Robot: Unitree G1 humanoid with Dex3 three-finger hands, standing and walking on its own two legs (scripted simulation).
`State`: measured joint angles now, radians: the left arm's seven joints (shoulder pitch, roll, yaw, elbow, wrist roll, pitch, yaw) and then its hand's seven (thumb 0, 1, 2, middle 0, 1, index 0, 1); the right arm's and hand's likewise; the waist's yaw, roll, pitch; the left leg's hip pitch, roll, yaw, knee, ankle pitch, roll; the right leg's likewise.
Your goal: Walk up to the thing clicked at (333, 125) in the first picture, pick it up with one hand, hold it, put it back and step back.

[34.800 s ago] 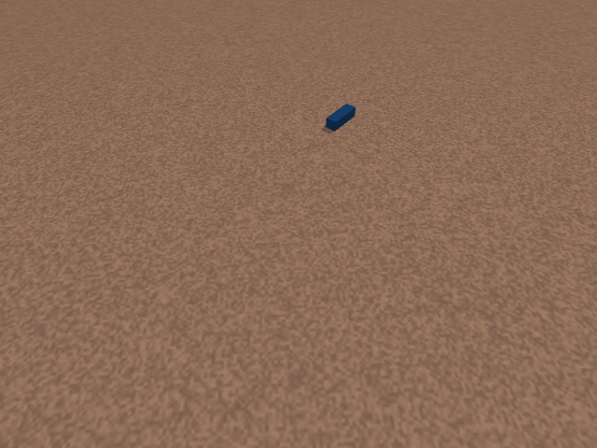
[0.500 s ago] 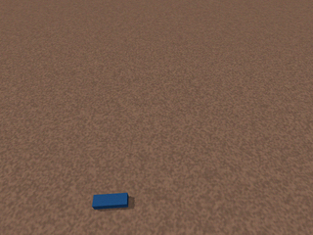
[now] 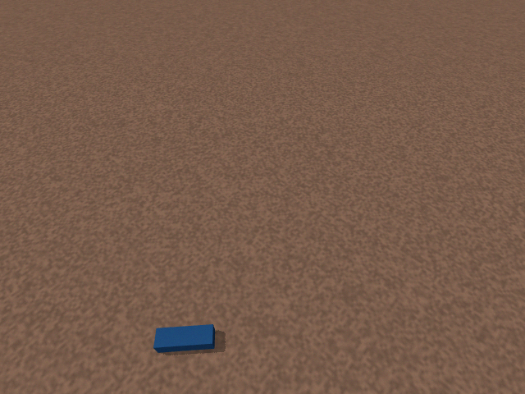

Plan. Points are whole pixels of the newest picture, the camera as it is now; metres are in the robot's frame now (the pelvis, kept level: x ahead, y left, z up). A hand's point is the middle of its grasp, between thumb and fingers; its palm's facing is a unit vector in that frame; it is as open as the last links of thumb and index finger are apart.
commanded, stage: stand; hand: left
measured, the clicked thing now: (185, 338) +0.44 +0.30 -0.75
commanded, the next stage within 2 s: walk up in 0.42 s
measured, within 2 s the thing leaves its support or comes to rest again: neither
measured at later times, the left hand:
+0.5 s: hand out of the picture +0.07 +0.26 -0.16, palm faces -0.02 -0.94 -0.35, open 7.4 cm
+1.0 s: hand out of the picture +0.09 +0.29 -0.16, palm faces -0.02 -0.92 -0.39, open 7.4 cm
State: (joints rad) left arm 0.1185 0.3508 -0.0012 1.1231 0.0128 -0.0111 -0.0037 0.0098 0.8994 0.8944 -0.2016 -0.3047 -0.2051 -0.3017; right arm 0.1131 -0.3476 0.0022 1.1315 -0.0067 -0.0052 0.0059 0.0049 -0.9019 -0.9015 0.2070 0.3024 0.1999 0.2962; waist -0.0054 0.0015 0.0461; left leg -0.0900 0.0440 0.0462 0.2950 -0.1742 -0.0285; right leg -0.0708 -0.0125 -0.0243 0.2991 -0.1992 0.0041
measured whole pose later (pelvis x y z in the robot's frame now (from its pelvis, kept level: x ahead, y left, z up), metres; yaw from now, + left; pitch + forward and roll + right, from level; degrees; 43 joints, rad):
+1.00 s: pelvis +0.02 +0.03 -0.01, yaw +0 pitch -3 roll +0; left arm 0.15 0.37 0.01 1.07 0.02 -0.02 0.02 0.01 0.90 0.89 -0.20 -0.30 -0.21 -0.30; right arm 0.11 -0.35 -0.06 1.04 -0.01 0.04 0.03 0.01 -0.90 -0.90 0.21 0.30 0.20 0.30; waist 0.00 0.00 0.07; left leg -0.09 0.00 0.06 0.41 -0.26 0.01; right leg -0.07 -0.06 -0.01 0.40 -0.28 0.04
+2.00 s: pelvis -0.01 +0.01 +0.00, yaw +0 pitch -3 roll +0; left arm 0.12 0.34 -0.01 1.10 0.01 -0.01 0.00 0.01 0.90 0.89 -0.20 -0.30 -0.21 -0.30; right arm 0.10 -0.34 -0.02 1.10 0.00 0.00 0.01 0.01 -0.90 -0.90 0.21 0.30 0.20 0.30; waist -0.01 0.00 0.07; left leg -0.08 0.02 0.05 0.31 -0.17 -0.01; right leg -0.06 -0.04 -0.02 0.32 -0.19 0.03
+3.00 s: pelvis -0.01 +0.00 +0.00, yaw +0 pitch -2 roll +0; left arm 0.11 0.35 0.00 1.12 0.01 -0.01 -0.01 0.01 0.90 0.89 -0.20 -0.30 -0.20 -0.30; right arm 0.11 -0.34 0.00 1.13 -0.01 -0.01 0.01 0.00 -0.90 -0.90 0.21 0.30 0.20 0.30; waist -0.01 0.00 0.05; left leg -0.10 0.04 0.05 0.30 -0.16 -0.03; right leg -0.08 -0.01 -0.02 0.30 -0.19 0.00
